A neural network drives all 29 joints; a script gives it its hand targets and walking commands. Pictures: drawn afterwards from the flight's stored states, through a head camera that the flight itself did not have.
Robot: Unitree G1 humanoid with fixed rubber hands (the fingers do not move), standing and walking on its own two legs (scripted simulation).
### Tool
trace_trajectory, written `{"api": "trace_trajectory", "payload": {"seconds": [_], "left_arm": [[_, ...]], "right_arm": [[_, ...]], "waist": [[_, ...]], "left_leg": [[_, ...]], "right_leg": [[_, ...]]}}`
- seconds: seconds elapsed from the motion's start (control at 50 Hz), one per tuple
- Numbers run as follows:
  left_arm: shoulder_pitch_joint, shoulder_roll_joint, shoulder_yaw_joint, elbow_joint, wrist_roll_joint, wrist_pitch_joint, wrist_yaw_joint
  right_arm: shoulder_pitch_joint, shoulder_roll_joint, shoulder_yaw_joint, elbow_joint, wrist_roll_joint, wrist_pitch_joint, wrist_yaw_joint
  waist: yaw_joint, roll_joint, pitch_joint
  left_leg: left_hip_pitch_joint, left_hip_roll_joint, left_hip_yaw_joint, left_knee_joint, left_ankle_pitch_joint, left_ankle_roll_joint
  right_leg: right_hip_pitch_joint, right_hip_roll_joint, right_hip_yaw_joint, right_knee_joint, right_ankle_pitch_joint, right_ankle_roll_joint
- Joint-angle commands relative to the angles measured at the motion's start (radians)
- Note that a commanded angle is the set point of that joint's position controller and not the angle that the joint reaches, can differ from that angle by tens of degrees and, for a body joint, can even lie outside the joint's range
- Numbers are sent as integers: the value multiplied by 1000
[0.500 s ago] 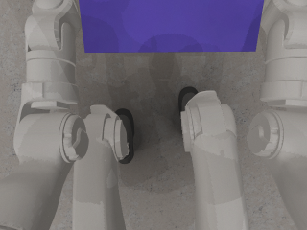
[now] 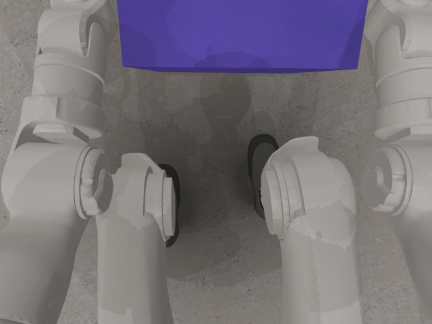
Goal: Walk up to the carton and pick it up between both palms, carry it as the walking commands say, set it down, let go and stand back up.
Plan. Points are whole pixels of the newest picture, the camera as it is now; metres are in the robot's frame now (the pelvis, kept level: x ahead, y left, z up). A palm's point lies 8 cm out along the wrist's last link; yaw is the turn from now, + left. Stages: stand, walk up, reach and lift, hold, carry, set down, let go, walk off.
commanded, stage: set down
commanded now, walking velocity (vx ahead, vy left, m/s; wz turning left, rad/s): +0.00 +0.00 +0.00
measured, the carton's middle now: out of the picture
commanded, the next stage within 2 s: none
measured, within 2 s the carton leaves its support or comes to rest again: rests again in 0.38 s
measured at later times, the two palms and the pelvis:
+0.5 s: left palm out of the picture +0.57 +0.10 -0.17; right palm out of the picture +0.52 -0.26 -0.16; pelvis +0.00 +0.01 -0.01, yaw +0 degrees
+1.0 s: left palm out of the picture +0.57 +0.10 -0.17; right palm out of the picture +0.52 -0.26 -0.17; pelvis +0.00 +0.01 -0.02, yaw +0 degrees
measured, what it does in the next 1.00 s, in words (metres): stands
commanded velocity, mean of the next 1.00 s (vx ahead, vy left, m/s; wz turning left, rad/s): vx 0.00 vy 0.00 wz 0.00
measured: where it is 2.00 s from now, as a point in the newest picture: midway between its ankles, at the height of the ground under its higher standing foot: (215, 205)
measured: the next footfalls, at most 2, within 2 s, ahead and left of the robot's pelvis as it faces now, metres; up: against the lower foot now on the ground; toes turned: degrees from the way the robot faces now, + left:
none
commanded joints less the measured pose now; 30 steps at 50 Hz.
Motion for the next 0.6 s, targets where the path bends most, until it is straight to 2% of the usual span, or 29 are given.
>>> {"api": "trace_trajectory", "payload": {"seconds": [0.0, 0.02, 0.08, 0.1, 0.12, 0.14, 0.16, 0.18, 0.2, 0.22, 0.24, 0.32, 0.34, 0.36, 0.4, 0.42, 0.46, 0.52, 0.54, 0.56, 0.58], "left_arm": [[-843, -934, -438, -442, -182, -89, -229], [-861, -925, -464, -465, -198, -96, -225], [-850, -913, -472, -412, -196, -95, -220], [-810, -925, -457, -372, -186, -94, -222], [-827, -915, -454, -369, -192, -101, -222], [-817, -925, -444, -353, -188, -101, -222], [-812, -921, -444, -325, -183, -102, -223], [-790, -934, -443, -294, -186, -102, -225], [-791, -927, -434, -276, -170, -101, -225], [-760, -952, -426, -235, -165, -101, -227], [-780, -939, -427, -240, -169, -104, -227], [-790, -958, -401, -222, -153, -112, -228], [-781, -985, -413, -235, -154, -114, -226], [-769, -988, -401, -204, -142, -114, -226], [-771, -994, -410, -210, -151, -119, -223], [-791, -997, -421, -250, -155, -122, -220], [-772, -975, -415, -216, -134, -121, -219], [-793, -999, -423, -245, -155, -130, -227], [-782, -992, -410, -233, -147, -131, -226], [-768, -1002, -407, -199, -143, -125, -228], [-756, -1004, -405, -180, -139, -123, -229]], "right_arm": [[-796, 859, 422, -387, 161, -70, 213], [-761, 864, 414, -347, 153, -68, 208], [-758, 831, 409, -324, 144, -79, 199], [-753, 840, 402, -312, 139, -83, 200], [-749, 837, 397, -296, 135, -86, 201], [-738, 852, 392, -273, 129, -85, 203], [-737, 839, 399, -262, 132, -86, 207], [-739, 830, 394, -250, 123, -91, 209], [-748, 837, 390, -234, 130, -93, 218], [-738, 834, 389, -219, 123, -98, 222], [-730, 831, 373, -199, 121, -98, 228], [-763, 846, 366, -215, 130, -107, 248], [-748, 842, 365, -203, 132, -110, 251], [-745, 831, 362, -191, 124, -116, 253], [-754, 820, 357, -211, 127, -121, 255], [-756, 805, 356, -215, 124, -122, 255], [-751, 823, 344, -192, 129, -120, 260], [-706, 823, 327, -147, 112, -121, 264], [-730, 826, 337, -169, 118, -125, 264], [-725, 800, 323, -154, 106, -127, 266], [-721, 803, 327, -148, 110, -129, 267]], "waist": [[-90, -2, -2230], [-113, 6, -2232], [-110, 59, -2144], [-114, 30, -2111], [-108, 47, -2072], [-116, 35, -2066], [-104, 41, -2048], [-113, 38, -2021], [-97, 65, -1983], [-105, 48, -1956], [-111, 60, -1939], [-99, 48, -1908], [-109, 69, -1918], [-102, 70, -1888], [-111, 76, -1903], [-127, 76, -1927], [-108, 93, -1877], [-145, 97, -1855], [-126, 96, -1854], [-141, 104, -1827], [-133, 103, -1801]], "left_leg": [[546, -53, 141, -202, 372, 63], [550, -47, 138, -198, 385, 62], [544, -45, 133, -206, 334, 56], [536, -47, 118, -216, 332, 62], [512, -43, 126, -207, 324, 58], [520, -40, 114, -208, 324, 65], [513, -39, 128, -200, 317, 57], [532, -39, 118, -204, 316, 60], [530, -32, 113, -208, 303, 63], [543, -36, 112, -209, 310, 63], [553, -32, 107, -217, 305, 62], [562, -31, 98, -216, 326, 70], [585, -34, 93, -211, 355, 69], [562, -36, 95, -210, 341, 66], [577, -35, 95, -200, 358, 65], [585, -35, 92, -191, 366, 66], [590, -28, 86, -209, 360, 68], [554, -26, 87, -197, 339, 65], [534, -31, 93, -195, 340, 65], [553, -29, 84, -201, 342, 67], [527, -26, 85, -202, 311, 63]], "right_leg": [[1140, 70, -114, -148, 528, 0], [1145, 70, -106, -144, 545, -5], [1094, 61, -107, -151, 480, -12], [1066, 60, -122, -147, 470, -8], [1030, 57, -116, -142, 450, -10], [1023, 58, -115, -141, 450, -11], [1017, 57, -111, -145, 441, -12], [986, 55, -126, -139, 413, -8], [927, 56, -123, -136, 390, -11], [919, 53, -132, -138, 385, -7], [895, 51, -136, -138, 374, -11], [825, 50, -142, -132, 372, -7], [809, 52, -144, -124, 391, -12], [797, 49, -146, -124, 376, -10], [799, 49, -139, -120, 395, -17], [796, 49, -137, -109, 404, -21], [759, 45, -147, -115, 390, -14], [746, 45, -136, -117, 370, -20], [753, 47, -133, -118, 378, -21], [729, 41, -140, -111, 373, -21], [716, 41, -137, -116, 344, -22]]}}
